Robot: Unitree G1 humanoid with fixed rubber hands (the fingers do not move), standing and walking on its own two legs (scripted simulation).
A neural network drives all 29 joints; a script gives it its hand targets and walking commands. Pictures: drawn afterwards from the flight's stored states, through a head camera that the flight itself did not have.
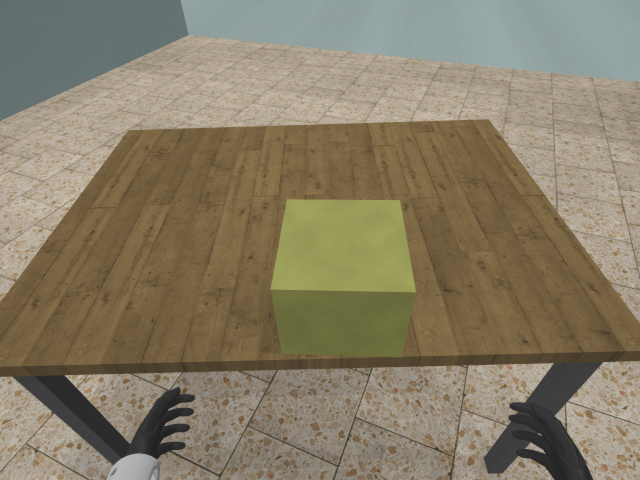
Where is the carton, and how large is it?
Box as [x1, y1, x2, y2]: [271, 199, 415, 357]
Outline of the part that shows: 287,199 271,284 271,294 281,352 296,354 401,357 415,294 415,289 399,200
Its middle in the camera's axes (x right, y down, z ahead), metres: +0.04 +0.06 +0.62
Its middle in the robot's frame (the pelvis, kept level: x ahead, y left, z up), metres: +0.44 +0.00 +0.01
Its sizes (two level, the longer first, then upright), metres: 0.195 0.187 0.157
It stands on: a table, 0.68 m high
